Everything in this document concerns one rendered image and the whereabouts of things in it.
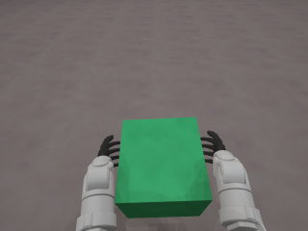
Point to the left robot hand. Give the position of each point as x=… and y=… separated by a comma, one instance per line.
x=105, y=151

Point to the right robot hand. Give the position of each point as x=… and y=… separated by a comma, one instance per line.
x=216, y=145

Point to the right robot forearm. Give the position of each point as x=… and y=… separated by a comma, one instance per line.
x=237, y=209

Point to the left robot forearm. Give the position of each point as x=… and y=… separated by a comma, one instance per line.
x=98, y=194

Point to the carton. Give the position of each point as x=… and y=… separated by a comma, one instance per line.
x=161, y=169

